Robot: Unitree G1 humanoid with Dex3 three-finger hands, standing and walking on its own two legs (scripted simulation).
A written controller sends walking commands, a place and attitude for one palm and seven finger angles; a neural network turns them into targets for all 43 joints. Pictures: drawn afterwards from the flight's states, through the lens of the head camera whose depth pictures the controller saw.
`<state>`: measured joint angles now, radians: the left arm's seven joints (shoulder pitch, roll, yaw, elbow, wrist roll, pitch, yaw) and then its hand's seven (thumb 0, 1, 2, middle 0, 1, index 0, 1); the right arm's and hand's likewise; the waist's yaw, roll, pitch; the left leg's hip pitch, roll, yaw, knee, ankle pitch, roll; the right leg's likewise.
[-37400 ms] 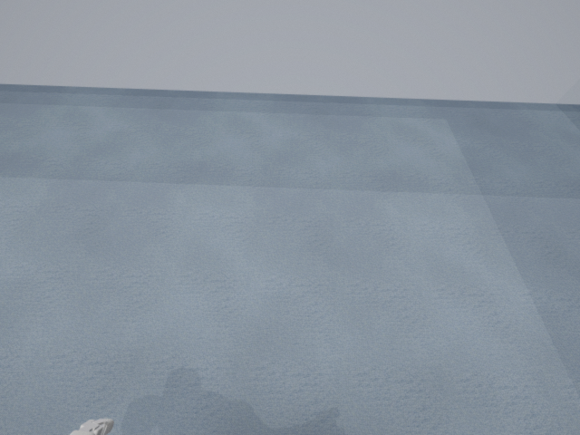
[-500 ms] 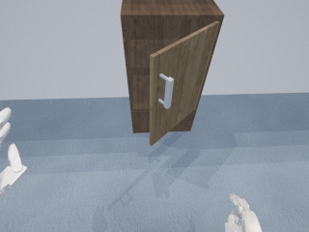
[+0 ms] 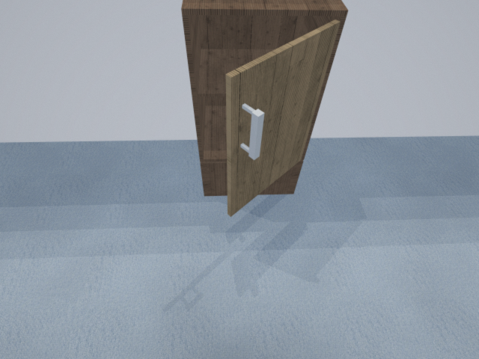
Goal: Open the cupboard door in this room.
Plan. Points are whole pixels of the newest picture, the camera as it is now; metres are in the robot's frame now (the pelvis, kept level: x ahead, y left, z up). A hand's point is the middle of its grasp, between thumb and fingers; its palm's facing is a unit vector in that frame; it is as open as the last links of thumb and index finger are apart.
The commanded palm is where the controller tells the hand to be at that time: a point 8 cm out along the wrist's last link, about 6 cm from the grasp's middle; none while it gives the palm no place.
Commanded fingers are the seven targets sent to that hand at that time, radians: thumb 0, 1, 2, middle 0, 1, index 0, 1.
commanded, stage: let the arm hang, fingers relaxed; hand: left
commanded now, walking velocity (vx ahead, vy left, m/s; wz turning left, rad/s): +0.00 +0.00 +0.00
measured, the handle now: (250, 132) +0.66 +0.01 -0.06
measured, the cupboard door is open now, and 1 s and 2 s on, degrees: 41 41 41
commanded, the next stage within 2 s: look to check the result in 0.62 s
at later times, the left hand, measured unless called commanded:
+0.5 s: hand out of the picture +0.01 +0.16 -0.17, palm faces +0.02 -0.98 -0.20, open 7.3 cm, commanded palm none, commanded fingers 0.00 0.90 0.90 -0.20 -0.30 -0.20 -0.30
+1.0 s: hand out of the picture +0.01 +0.15 -0.17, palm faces +0.03 -0.98 -0.19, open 7.4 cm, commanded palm none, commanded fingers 0.00 0.90 0.90 -0.20 -0.30 -0.20 -0.30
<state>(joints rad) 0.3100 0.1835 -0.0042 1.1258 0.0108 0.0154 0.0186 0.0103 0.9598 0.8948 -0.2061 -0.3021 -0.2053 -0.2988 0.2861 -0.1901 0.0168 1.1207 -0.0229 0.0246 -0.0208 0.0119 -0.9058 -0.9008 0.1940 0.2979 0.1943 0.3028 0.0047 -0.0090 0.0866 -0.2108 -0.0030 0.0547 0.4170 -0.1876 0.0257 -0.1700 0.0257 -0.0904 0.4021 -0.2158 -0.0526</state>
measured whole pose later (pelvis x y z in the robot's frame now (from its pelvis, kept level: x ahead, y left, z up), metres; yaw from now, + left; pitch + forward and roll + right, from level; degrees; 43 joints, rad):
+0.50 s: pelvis +0.01 -0.01 +0.00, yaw -1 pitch -2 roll +0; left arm 0.28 0.12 0.00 1.14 0.01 -0.01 0.04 0.02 0.93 0.90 -0.20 -0.30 -0.20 -0.30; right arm 0.31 -0.11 0.01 1.15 -0.03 0.00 -0.03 0.01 -0.91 -0.90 0.19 0.30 0.20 0.30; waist -0.01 0.02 0.03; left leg -0.18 0.01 0.07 0.40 -0.20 0.01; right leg -0.15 0.04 -0.08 0.41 -0.23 -0.06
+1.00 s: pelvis +0.03 -0.02 +0.00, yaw -1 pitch -1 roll +0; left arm 0.29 0.12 0.00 1.15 0.01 -0.01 0.04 0.01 0.91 0.90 -0.20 -0.30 -0.20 -0.30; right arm 0.28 -0.13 0.01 1.15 -0.02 0.00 -0.04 0.01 -0.91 -0.90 0.19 0.30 0.19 0.30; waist 0.00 0.01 0.05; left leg -0.15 0.01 0.06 0.38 -0.21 0.00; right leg -0.12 0.04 -0.08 0.38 -0.24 -0.07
